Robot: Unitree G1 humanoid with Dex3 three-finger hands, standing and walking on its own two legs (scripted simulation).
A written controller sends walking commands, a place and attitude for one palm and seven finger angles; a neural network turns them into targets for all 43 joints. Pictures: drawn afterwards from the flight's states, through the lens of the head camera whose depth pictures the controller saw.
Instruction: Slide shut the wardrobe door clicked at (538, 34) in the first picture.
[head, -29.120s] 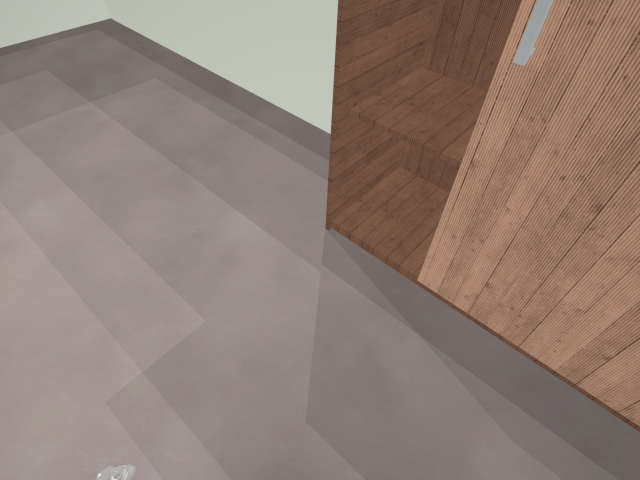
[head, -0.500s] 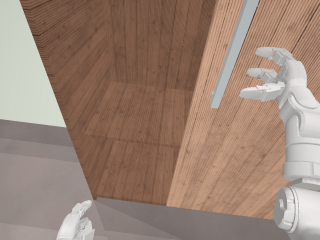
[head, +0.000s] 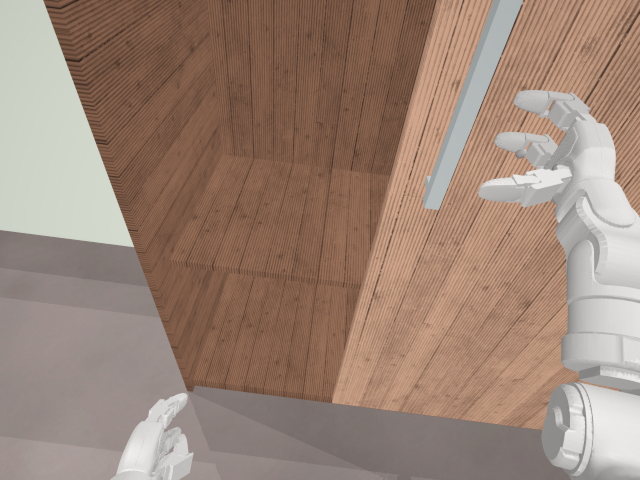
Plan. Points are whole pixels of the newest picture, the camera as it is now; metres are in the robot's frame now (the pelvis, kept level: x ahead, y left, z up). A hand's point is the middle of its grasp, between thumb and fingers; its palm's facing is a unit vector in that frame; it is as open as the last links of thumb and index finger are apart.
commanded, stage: move the hooked fingers beside the handle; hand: right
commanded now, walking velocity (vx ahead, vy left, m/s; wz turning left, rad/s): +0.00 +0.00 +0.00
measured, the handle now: (462, 106) +0.49 -0.12 +0.27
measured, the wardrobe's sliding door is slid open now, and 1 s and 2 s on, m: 0.44 0.44 0.44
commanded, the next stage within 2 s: none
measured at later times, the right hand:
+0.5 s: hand (526, 130) +0.42 -0.17 +0.28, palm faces +0.07 +1.00 -0.03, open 13.9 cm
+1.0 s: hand (514, 160) +0.42 -0.18 +0.25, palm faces +0.05 +1.00 -0.02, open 14.0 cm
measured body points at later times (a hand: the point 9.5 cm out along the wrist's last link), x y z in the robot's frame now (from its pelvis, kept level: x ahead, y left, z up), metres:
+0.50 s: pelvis +0.00 +0.00 +0.00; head -0.02 +0.02 +0.45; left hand +0.16 +0.23 -0.10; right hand +0.41 -0.23 +0.28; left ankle +0.01 +0.09 -0.74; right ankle -0.02 -0.11 -0.74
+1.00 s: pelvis +0.01 -0.01 +0.00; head -0.01 +0.02 +0.45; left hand +0.18 +0.23 -0.09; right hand +0.41 -0.23 +0.25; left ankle +0.01 +0.09 -0.74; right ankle -0.02 -0.11 -0.74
